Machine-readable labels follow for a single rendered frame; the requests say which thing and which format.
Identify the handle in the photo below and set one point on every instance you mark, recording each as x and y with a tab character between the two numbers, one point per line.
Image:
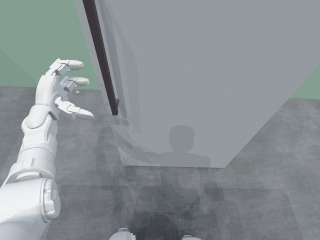
95	29

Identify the left robot forearm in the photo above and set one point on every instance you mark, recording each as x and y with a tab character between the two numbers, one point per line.
38	151

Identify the left robot shin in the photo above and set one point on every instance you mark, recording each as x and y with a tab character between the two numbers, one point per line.
123	230

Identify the fridge door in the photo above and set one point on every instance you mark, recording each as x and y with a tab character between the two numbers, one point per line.
197	79

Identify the robot left upper arm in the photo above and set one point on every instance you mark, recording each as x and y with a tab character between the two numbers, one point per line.
26	207

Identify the left robot hand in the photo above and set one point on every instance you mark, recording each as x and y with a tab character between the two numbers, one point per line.
49	89

